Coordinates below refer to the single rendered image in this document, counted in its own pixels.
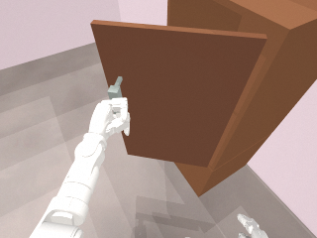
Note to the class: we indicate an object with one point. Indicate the handle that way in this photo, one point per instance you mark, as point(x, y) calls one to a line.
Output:
point(114, 91)

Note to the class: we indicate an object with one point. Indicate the robot right hand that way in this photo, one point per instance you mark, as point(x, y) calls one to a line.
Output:
point(251, 226)

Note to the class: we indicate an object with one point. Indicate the cupboard door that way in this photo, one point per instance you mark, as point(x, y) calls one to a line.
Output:
point(182, 84)

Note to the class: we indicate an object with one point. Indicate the robot left forearm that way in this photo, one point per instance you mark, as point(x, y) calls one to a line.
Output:
point(70, 206)

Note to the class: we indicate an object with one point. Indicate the robot left hand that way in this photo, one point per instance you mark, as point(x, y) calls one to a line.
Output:
point(105, 123)

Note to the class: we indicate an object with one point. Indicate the left robot upper arm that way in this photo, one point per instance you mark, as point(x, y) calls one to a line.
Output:
point(58, 230)

